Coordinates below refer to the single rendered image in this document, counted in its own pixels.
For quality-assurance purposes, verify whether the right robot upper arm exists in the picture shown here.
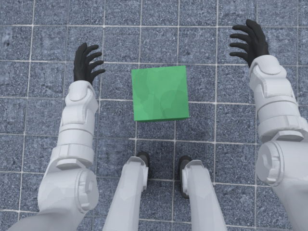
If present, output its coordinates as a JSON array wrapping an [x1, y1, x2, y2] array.
[[256, 140, 308, 231]]

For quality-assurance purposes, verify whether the robot right forearm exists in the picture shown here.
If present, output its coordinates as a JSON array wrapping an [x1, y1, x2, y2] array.
[[249, 55, 308, 143]]

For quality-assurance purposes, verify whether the robot left forearm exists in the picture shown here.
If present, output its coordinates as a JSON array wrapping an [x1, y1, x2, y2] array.
[[38, 80, 98, 205]]

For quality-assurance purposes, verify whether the robot left foot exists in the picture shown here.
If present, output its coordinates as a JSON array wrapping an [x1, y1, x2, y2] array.
[[136, 151, 150, 193]]

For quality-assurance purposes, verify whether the robot left hand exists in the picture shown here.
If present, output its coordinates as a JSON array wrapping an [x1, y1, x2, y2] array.
[[73, 42, 105, 85]]

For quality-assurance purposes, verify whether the robot right thigh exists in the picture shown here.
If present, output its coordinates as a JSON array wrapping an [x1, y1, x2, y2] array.
[[182, 165, 228, 231]]

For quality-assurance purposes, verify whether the carton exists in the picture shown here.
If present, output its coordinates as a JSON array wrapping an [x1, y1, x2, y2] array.
[[131, 65, 189, 123]]

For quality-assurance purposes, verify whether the robot right hand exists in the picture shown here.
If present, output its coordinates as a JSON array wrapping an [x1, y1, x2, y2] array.
[[230, 19, 269, 68]]

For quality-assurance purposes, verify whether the left robot upper arm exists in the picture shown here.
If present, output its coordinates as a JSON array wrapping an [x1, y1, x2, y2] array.
[[7, 168, 99, 231]]

